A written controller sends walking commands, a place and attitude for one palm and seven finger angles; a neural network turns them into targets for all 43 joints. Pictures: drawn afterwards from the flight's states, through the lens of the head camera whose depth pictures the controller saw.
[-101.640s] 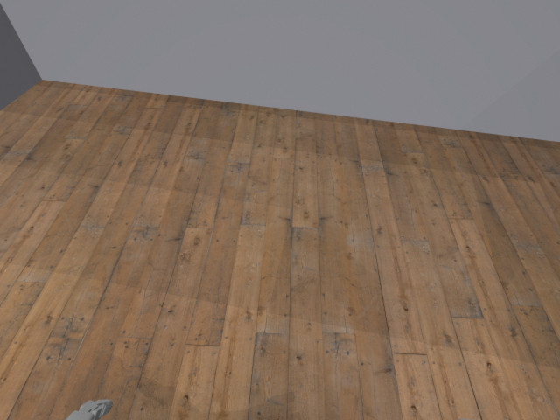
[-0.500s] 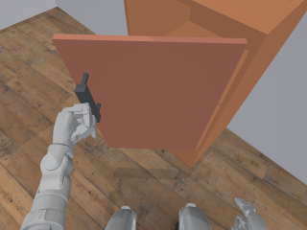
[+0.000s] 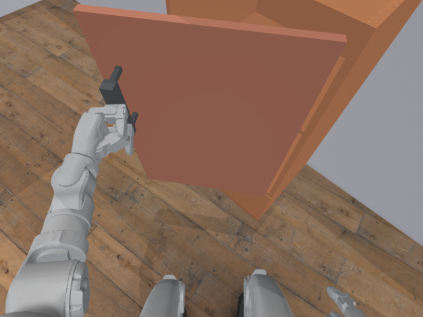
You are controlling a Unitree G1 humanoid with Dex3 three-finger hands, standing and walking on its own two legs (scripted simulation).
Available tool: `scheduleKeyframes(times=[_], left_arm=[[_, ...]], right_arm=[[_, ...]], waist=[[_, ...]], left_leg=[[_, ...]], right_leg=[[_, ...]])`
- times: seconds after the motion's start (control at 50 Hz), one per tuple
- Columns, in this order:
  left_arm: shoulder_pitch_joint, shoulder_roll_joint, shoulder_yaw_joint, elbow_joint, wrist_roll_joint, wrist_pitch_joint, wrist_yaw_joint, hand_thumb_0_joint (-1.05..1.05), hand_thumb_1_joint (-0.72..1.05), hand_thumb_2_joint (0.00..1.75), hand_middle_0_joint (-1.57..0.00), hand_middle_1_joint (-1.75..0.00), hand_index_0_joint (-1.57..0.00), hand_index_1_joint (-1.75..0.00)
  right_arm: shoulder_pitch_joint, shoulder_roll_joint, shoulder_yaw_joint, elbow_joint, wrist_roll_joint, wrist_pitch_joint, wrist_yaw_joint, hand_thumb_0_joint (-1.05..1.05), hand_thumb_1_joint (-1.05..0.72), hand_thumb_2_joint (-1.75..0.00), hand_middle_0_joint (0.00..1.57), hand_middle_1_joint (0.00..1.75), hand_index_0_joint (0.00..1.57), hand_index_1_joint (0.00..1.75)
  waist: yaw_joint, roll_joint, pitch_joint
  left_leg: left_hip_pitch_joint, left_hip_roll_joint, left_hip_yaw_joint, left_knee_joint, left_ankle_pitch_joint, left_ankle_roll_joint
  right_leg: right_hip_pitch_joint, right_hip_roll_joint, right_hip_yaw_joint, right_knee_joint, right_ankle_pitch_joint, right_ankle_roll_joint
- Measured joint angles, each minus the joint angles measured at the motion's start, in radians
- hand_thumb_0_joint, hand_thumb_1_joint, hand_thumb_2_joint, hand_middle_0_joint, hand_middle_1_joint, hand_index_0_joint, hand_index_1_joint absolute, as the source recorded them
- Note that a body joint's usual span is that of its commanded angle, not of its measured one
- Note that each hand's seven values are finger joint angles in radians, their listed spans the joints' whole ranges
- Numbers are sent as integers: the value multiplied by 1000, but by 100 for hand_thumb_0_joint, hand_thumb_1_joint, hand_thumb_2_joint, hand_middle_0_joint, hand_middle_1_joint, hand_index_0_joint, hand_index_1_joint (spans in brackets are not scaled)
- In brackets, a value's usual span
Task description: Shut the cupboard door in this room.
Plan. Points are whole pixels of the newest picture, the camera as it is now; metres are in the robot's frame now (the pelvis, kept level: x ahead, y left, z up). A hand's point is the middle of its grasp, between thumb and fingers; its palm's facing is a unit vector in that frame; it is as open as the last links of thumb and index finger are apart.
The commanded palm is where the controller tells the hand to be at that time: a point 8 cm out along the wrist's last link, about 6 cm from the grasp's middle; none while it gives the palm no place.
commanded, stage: push the door shut along its arc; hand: left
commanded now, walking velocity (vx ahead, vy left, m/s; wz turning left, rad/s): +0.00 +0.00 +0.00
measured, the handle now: (123, 104) +0.51 +0.18 +0.06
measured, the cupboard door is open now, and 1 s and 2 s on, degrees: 34 21 11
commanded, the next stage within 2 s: pull the fist back off the door in 1.30 s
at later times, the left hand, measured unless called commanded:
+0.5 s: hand (150, 112) +0.48 +0.13 +0.06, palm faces -0.32 -0.95 -0.05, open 3.1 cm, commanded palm +0.49 +0.17 +0.06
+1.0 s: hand (173, 91) +0.54 +0.08 +0.06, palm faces -0.42 -0.91 -0.05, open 3.1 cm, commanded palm +0.55 +0.13 +0.06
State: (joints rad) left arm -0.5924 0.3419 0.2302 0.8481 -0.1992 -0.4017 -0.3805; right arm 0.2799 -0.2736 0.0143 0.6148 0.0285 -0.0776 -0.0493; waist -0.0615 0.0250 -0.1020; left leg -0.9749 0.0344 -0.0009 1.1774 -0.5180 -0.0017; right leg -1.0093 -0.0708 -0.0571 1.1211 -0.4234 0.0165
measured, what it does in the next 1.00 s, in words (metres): stands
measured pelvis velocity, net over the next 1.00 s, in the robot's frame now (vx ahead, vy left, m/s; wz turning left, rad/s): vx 0.00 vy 0.00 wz -0.04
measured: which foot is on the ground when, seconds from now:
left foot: down 0.00-1.00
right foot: down 0.00-1.00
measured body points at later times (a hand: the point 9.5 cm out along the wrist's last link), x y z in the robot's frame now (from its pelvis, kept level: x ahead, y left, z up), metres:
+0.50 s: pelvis +0.00 +0.00 -0.01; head +0.13 +0.01 +0.42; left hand +0.50 +0.18 +0.07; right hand +0.04 -0.27 -0.13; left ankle +0.03 +0.12 -0.64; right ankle +0.06 -0.14 -0.64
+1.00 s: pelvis +0.00 +0.00 -0.03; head +0.17 -0.01 +0.39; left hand +0.56 +0.14 +0.07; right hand +0.00 -0.28 -0.14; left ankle +0.03 +0.12 -0.64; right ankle +0.06 -0.14 -0.64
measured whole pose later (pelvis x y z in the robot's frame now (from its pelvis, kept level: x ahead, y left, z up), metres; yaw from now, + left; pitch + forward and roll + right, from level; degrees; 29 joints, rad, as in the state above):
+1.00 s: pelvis +0.00 +0.00 -0.03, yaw -2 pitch +26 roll -2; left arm -1.11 0.53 0.27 1.17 -0.08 -0.27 -0.50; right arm 0.34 -0.28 0.04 0.62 0.01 -0.06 -0.04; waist -0.21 0.05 -0.09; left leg -1.20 0.07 0.00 1.29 -0.55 0.00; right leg -1.24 -0.04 -0.05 1.21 -0.43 0.01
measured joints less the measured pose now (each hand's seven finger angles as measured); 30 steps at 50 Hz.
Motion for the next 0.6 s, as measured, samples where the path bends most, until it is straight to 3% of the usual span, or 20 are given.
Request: scheduleKeyframes(times=[0.34, 0.6], left_arm=[[-203, 53, 14, 181, 36, -1, -43, 2, 90, 91, -131, -150, -130, -150], [-326, 90, 20, 247, 65, 40, -73, 2, 90, 90, -130, -150, -130, -150]], right_arm=[[34, -6, 5, 13, -5, 24, 15, 1, -90, -90, 20, 30, 20, 30], [49, -10, 10, 12, -10, 31, 18, 1, -90, -90, 20, 30, 20, 30]], waist=[[-55, 4, -3], [-93, 14, 3]], left_leg=[[-73, 5, 8, 32, -3, 7], [-122, 14, 6, 54, -11, 5]], right_leg=[[-73, 6, 10, 21, 8, 5], [-123, 15, 11, 38, 5, 2]])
